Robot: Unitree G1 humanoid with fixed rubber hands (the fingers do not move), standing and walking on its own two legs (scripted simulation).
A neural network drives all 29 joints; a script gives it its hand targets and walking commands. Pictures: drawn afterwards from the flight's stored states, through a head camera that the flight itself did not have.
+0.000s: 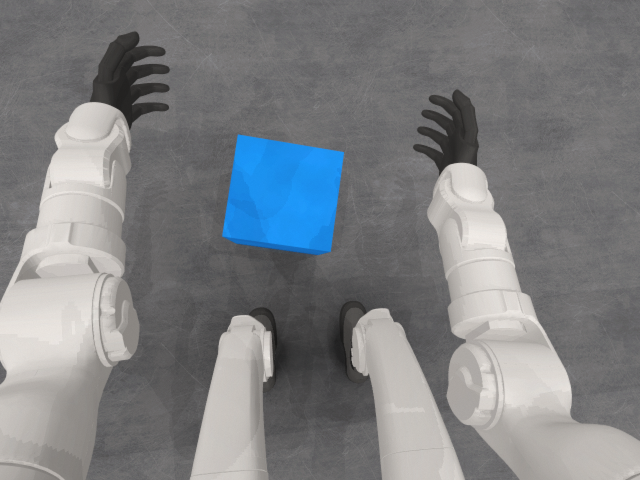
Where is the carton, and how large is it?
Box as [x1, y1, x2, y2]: [222, 135, 343, 254]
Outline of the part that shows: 238,135 222,236 236,243 313,254 320,254 330,251 343,152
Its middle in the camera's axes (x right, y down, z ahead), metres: -0.08 -0.09 +0.87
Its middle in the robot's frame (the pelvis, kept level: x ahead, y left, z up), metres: +0.47 +0.03 -0.52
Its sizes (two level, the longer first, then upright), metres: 0.210 0.200 0.250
